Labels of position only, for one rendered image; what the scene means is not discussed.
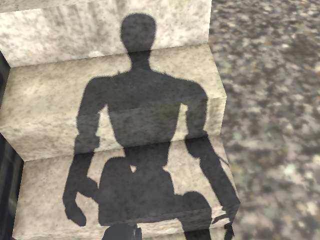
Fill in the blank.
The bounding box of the robot left thigh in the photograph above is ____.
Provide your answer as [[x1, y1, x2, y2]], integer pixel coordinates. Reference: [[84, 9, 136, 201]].
[[102, 223, 142, 240]]

